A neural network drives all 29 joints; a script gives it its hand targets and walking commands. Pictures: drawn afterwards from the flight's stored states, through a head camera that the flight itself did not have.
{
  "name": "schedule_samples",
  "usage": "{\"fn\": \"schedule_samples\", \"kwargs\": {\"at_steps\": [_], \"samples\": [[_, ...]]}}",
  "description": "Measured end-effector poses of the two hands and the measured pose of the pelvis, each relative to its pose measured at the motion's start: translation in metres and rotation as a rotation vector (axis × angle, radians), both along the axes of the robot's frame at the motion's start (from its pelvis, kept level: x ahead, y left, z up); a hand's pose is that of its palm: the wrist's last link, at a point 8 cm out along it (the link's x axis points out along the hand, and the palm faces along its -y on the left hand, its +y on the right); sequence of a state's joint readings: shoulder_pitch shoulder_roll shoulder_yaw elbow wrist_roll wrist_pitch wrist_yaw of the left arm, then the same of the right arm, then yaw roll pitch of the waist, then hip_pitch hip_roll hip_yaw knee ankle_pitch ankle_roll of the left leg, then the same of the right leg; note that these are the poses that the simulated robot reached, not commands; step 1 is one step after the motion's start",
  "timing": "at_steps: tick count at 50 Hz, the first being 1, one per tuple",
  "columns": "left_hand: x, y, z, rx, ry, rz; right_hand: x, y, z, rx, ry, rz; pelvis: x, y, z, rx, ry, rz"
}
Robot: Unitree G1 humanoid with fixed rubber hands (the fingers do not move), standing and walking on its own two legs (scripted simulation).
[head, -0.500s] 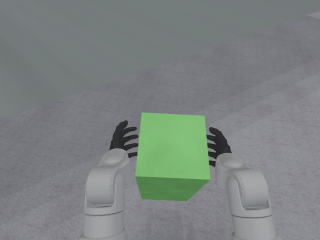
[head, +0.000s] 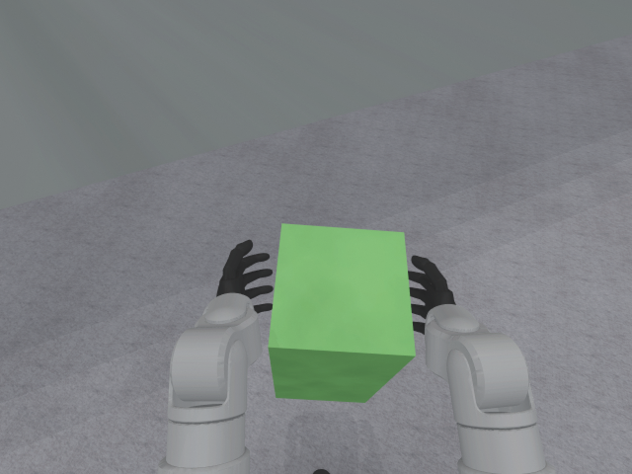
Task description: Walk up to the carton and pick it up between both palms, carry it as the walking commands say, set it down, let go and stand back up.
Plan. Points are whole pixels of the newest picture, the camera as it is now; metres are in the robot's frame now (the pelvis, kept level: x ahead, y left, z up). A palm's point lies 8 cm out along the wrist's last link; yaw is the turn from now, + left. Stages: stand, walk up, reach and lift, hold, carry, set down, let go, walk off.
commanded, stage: carry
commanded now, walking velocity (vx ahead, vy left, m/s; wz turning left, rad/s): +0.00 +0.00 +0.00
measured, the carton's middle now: (330, 327) +0.32 +0.01 +0.00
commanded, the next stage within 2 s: none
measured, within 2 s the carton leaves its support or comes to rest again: neither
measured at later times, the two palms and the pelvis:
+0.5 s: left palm (232, 326) +0.28 +0.12 +0.09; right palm (441, 336) +0.26 -0.11 +0.08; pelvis -0.01 +0.00 +0.00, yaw +1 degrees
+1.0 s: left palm (259, 304) +0.31 +0.09 +0.09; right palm (457, 316) +0.29 -0.14 +0.07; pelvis +0.01 -0.02 +0.00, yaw +1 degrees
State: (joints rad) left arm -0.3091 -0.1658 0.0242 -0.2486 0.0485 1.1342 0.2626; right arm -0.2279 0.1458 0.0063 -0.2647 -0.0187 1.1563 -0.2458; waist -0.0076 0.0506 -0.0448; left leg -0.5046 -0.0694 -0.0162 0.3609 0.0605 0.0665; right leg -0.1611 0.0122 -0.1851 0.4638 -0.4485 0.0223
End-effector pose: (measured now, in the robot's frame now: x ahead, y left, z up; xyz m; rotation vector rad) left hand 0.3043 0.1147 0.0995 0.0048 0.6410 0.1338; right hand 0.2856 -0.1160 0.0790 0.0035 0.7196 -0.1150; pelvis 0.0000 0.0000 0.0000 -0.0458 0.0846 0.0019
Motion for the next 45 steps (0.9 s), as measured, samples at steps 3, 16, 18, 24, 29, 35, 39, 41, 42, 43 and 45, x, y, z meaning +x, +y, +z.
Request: {"fn": "schedule_samples", "kwargs": {"at_steps": [3, 16, 18, 24, 29, 35, 39, 41, 42, 43, 45], "samples": [[-0.016, -0.003, 0.003, 0.016, 0.0, -0.001, -0.016, -0.003, -0.002, 0.031, -0.003, -0.008, -0.013, -0.001, -0.001, -0.001, -0.034, 0.004], [-0.033, -0.001, 0.011, -0.006, -0.029, -0.005, -0.03, -0.002, 0.017, -0.039, -0.034, 0.013, -0.016, -0.004, -0.003, 0.002, -0.065, 0.006], [-0.034, 0.0, 0.004, 0.014, 0.008, -0.007, -0.031, -0.001, 0.008, -0.028, 0.002, 0.017, -0.017, -0.002, -0.002, 0.001, -0.065, 0.007], [-0.027, 0.002, -0.006, 0.026, 0.027, -0.005, -0.024, 0.002, -0.004, -0.02, 0.021, 0.022, -0.013, 0.0, -0.002, 0.006, -0.058, 0.012], [-0.015, 0.001, -0.004, 0.014, -0.009, 0.004, -0.012, 0.002, -0.003, -0.017, -0.015, 0.019, -0.008, 0.0, -0.002, 0.011, -0.051, 0.015], [-0.01, -0.004, -0.005, 0.023, -0.002, 0.006, -0.007, -0.004, -0.007, -0.008, -0.008, 0.021, -0.004, -0.005, -0.002, 0.021, -0.046, 0.017], [-0.007, -0.009, -0.006, 0.021, 0.002, 0.004, -0.004, -0.009, -0.007, -0.006, -0.005, 0.016, -0.001, -0.01, -0.002, 0.025, -0.043, 0.016], [-0.005, -0.012, -0.007, 0.019, 0.005, 0.003, -0.003, -0.012, -0.008, -0.006, -0.003, 0.013, 0.001, -0.012, -0.002, 0.027, -0.04, 0.016], [-0.004, -0.014, -0.007, 0.019, 0.006, 0.002, -0.002, -0.013, -0.008, -0.005, -0.001, 0.013, 0.002, -0.013, -0.002, 0.028, -0.039, 0.016], [-0.003, -0.015, -0.007, 0.02, 0.007, 0.002, -0.001, -0.015, -0.008, -0.004, 0.0, 0.012, 0.002, -0.014, -0.002, 0.03, -0.038, 0.016], [-0.001, -0.018, -0.007, 0.02, 0.009, 0.002, 0.001, -0.017, -0.009, -0.002, 0.001, 0.011, 0.004, -0.017, -0.002, 0.033, -0.035, 0.016]]}}
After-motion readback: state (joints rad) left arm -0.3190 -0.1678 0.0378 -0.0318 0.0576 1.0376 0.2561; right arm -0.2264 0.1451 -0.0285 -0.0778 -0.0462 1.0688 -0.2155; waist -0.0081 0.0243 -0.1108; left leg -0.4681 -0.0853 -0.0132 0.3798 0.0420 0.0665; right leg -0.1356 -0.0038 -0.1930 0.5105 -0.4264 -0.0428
